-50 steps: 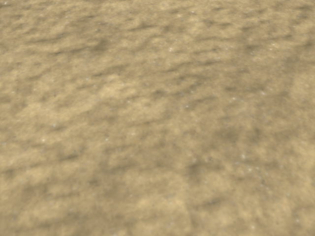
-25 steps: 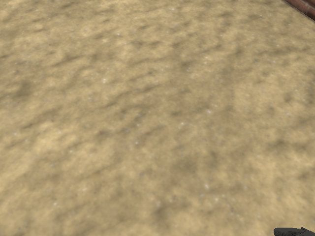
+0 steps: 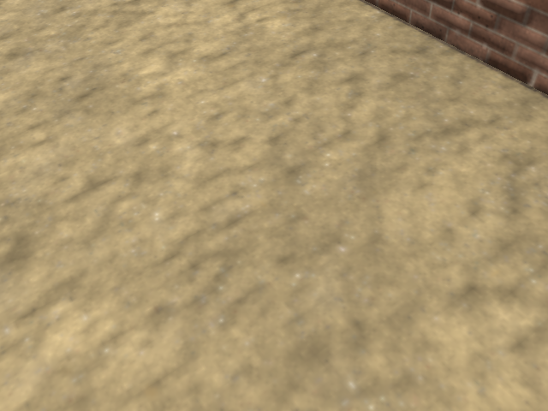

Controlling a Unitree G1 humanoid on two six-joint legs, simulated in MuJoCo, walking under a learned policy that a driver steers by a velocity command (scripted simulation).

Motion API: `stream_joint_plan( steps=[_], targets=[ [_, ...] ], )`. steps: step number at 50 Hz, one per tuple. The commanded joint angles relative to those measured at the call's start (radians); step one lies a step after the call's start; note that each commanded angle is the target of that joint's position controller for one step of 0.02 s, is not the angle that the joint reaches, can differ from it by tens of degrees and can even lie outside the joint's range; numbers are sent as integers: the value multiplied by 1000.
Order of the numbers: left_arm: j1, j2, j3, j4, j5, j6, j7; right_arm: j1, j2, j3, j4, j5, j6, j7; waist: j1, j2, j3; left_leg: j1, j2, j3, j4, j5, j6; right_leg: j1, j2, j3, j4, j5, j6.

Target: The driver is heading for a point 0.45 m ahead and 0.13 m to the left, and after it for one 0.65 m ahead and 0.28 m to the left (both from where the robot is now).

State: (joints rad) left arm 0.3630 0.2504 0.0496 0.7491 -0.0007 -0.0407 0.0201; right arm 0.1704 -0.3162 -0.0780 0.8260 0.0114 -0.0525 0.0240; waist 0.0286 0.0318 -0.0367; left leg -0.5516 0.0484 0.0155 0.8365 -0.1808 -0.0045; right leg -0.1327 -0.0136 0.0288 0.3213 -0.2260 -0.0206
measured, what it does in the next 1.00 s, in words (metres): walks ahead: left foot, then right foot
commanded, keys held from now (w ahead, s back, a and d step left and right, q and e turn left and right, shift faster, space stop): w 0.52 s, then q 0.48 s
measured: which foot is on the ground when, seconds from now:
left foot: up 0.00-0.16, down 0.18-0.68, up 0.70-1.00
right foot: down 0.00-0.20, up 0.22-0.66, down 0.68-1.00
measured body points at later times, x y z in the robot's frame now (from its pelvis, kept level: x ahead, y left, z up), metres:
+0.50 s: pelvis +0.20 +0.06 +0.00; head +0.23 +0.08 +0.45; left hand +0.37 +0.32 -0.10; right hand +0.22 -0.21 -0.13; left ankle +0.13 +0.15 -0.75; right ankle +0.35 -0.11 -0.69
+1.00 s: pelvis +0.37 +0.03 -0.01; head +0.41 +0.05 +0.43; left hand +0.47 +0.33 -0.12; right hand +0.56 -0.22 -0.12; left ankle +0.40 +0.17 -0.71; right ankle +0.47 -0.07 -0.75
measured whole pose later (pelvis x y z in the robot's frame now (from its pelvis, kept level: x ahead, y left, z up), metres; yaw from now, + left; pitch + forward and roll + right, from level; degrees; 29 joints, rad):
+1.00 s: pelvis +0.37 +0.03 -0.01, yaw +13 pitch +1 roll -2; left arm 0.11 0.28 0.06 0.75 0.02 -0.03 0.02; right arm 0.20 -0.31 -0.07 0.72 0.01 0.06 -0.02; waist 0.00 0.02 0.06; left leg -0.54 0.08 0.02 0.90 -0.32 -0.05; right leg -0.32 -0.05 -0.19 0.42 -0.12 -0.03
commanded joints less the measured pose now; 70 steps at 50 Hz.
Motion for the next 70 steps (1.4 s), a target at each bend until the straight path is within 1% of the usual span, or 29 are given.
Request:
stream_joint_plan(
  steps=[1, 5, 9, 10, 11, 12, 13, 14, 16, 24, 29, 31, 33, 34, 35, 36, 37, 39, 42, 50, 54, 55, 56, 57, 58, 60, 61, 63, 70],
  targets=[
    [-17, 184, 53, -53, -6, -24, 1, -152, -15, 11, -90, 3, -27, 12, 28, -172, 66, -45, -3, 13, -162, 59, -12, 10, -192, 156, -176, -74, -166],
    [15, 209, 64, -29, -21, -23, -11, -165, -46, 16, -105, 14, -33, 23, 34, -172, 87, 37, -5, 10, -260, 0, 14, -7, -237, 182, -143, -106, -181],
    [-5, 163, 46, -21, -15, -14, -13, 59, -104, -10, -33, 12, -41, 13, -82, -127, 21, 376, -30, 26, -344, -10, 71, -108, -182, 128, 71, -2, -119],
    [-15, 100, 24, -39, 0, -17, -14, 201, -176, -29, -9, 3, -45, 3, -138, 25, -78, 574, 134, -180, -396, -43, 129, -229, -93, 26, 396, -9, -64],
    [20, 53, 11, -93, -7, -40, -7, 275, -285, -53, 5, -8, -41, 8, -123, 334, -147, 785, 333, -636, -554, -281, 280, -570, 49, -35, 737, -297, 0],
    [-11, 146, 33, -83, -23, -57, -5, 256, -200, -29, -4, -1, -47, 14, -137, 207, -111, 762, 341, -725, -611, -422, 295, -679, 12, 78, 898, -328, -2],
    [-60, 177, 42, -90, -39, -63, -11, 203, -149, -13, -13, -1, -48, 12, -118, 147, -26, 696, 317, -607, -605, -402, 261, -738, -38, 78, 931, -236, -23],
    [-77, 162, 38, -83, -33, -63, -10, 152, -120, -4, -28, -8, -49, 12, -95, 84, 4, 625, 270, -503, -609, -315, 235, -715, -77, 59, 911, -144, -29],
    [-93, 139, 39, -80, -14, -56, -12, 90, -78, 10, -41, -21, -47, 10, -57, 71, 45, 503, 204, -363, -648, -135, 217, -647, -121, 53, 825, -32, -25],
    [-254, 57, 11, -130, -8, -48, -26, 155, -111, 3, -7, -2, -43, -18, -78, 33, 79, 451, 132, -101, -705, 263, 202, -580, -97, -15, 420, 267, 29],
    [-398, 56, 7, -180, -7, -70, -60, 246, -119, 3, 32, 7, -14, -28, -114, 30, 115, 506, 147, -102, -620, 404, 180, -487, -26, -36, 213, 335, 9],
    [-359, 91, 21, -175, 1, -78, -66, 234, -135, -4, 32, 7, -1, -35, -75, 62, 73, 556, 158, -132, -530, 506, 149, -410, -2, -16, 171, 302, -15],
    [-188, 150, 48, -125, 17, -82, -54, 179, -147, -9, 9, 11, 4, -40, 27, 71, -34, 542, 106, -124, -336, 655, 102, -161, 28, -40, 106, 376, -57],
    [-78, 207, 62, -106, 33, -83, -41, 174, -109, 3, -19, -2, 0, -39, 67, 18, -157, 406, 42, -101, -133, 476, 57, 104, -79, 28, 171, 683, -98],
    [-9, 275, 71, -112, 58, -65, -26, 301, 0, 34, -31, -25, -10, -31, 30, -237, -331, 54, -87, -56, 267, -205, -15, 500, -395, 309, 280, 1070, -252],
    [-3, 225, 56, -135, 37, -47, -28, 370, -50, 32, -17, 1, -12, -26, 43, -305, -527, -30, -119, -165, 481, -565, -32, 570, -492, 502, 226, 966, -335],
    [-58, 182, 46, -147, 24, -27, -24, 289, -138, 0, -28, 27, -1, -27, 53, -196, -430, -81, -57, -166, 530, -501, -38, 445, -428, 389, 169, 779, -293],
    [-174, 115, 24, -127, 6, -12, -16, 186, -102, -1, -54, 21, 37, -42, -1, -120, -167, -117, 11, -91, 457, -383, -63, 144, -327, 208, 77, 548, -236],
    [-309, 125, 31, -116, 35, -18, -20, 249, -49, -4, -59, 11, 103, -62, -90, -186, -52, 87, 28, -41, 361, -294, -85, -213, -272, 52, -69, 306, -223],
    [-330, 189, 57, -68, 8, 6, 7, 89, -68, -13, -159, -4, 117, -31, -55, -150, -66, 175, 51, 2, 21, -115, -26, -155, -330, -61, -79, 156, -209],
    [-317, 187, 60, -34, -20, 34, 4, 112, -79, -31, -165, -11, 118, -19, -77, -116, -48, 303, -10, 63, -233, -60, 42, -133, -299, -112, 57, 23, -116],
    [-273, 152, 53, -10, -18, 43, 2, 148, -111, -44, -158, -18, 115, -25, -80, -39, -22, 358, -6, 4, -344, 31, 79, -184, -245, -159, 181, -56, -50],
    [-238, 97, 39, -18, 15, 48, -4, 158, -225, -70, -181, -19, 109, -46, -39, 255, 6, 447, 225, -332, -462, 343, 174, -390, -104, -271, 503, -283, 59],
    [-328, 121, 44, -70, 23, 47, 8, 134, -279, -72, -216, -44, 90, -41, -70, 308, 13, 394, 337, -557, -530, 329, 347, -554, 14, -115, 728, -458, 89],
    [-372, 155, 56, -72, 11, 48, 13, 129, -238, -63, -217, -52, 66, -31, -89, 187, -12, 392, 303, -499, -543, 269, 342, -574, 1, -15, 831, -410, 72],
    [-330, 158, 66, -41, 6, 52, 26, 42, -181, -49, -229, -19, 47, -35, -36, 88, -24, 405, 218, -378, -514, 195, 237, -581, -26, 26, 826, -240, 52],
    [-321, 165, 70, -35, 14, 52, 30, 7, -157, -39, -238, -6, 50, -42, -22, 95, -31, 394, 200, -349, -505, 229, 217, -563, -26, 29, 821, -192, 58],
    [-304, 151, 69, -29, 9, 45, 26, 9, -135, -29, -251, -13, 55, -54, -13, 96, -75, 403, 170, -320, -491, 323, 218, -511, -5, 29, 831, -133, 70],
    [-345, 116, 49, -41, -4, 33, 8, 37, -169, -47, -277, -7, 76, -68, -51, 115, -70, 425, 143, -384, -469, 213, 233, -414, 29, 51, 499, -113, 101]
  ],
)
